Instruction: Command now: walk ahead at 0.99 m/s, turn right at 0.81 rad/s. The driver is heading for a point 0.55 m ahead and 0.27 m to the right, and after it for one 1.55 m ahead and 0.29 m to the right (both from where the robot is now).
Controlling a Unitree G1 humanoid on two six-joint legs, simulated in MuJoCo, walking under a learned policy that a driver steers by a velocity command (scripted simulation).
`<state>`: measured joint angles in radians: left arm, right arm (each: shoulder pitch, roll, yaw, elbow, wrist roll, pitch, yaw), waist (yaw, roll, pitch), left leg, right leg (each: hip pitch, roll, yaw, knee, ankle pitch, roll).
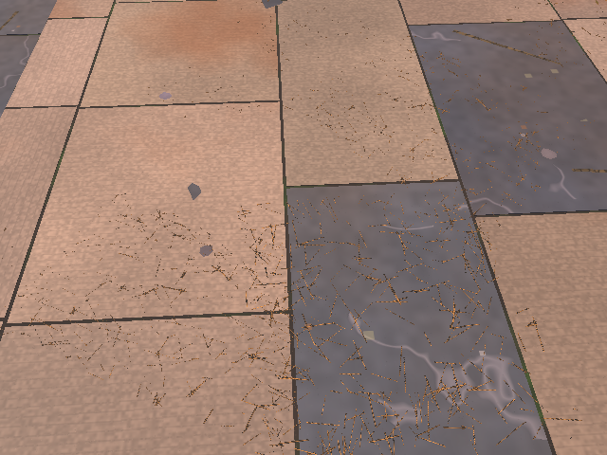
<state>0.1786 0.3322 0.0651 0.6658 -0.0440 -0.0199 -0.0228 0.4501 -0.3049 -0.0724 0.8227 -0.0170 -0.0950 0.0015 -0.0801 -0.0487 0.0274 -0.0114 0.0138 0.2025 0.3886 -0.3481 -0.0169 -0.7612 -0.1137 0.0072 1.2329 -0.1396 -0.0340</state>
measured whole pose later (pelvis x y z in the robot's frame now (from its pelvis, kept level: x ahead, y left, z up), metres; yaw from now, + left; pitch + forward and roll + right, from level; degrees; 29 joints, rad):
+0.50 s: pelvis +0.43 -0.06 +0.01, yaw -28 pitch +0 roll +2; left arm 0.46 0.23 0.04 0.75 -0.03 -0.06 0.00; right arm -0.04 -0.27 -0.02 0.55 -0.02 -0.13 0.00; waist 0.11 0.03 0.06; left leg -0.69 0.07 -0.19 0.71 0.01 -0.06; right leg -0.06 0.17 0.21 0.42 -0.32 -0.15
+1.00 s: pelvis +0.83 -0.23 +0.00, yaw -28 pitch -1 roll +1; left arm -0.07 0.25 -0.01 0.59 0.00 -0.15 -0.03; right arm 0.60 -0.25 -0.06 0.81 0.05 -0.07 0.00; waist -0.17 0.00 0.03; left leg 0.03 -0.09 -0.27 0.34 -0.35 0.04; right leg -0.51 0.00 0.14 0.56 -0.05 0.00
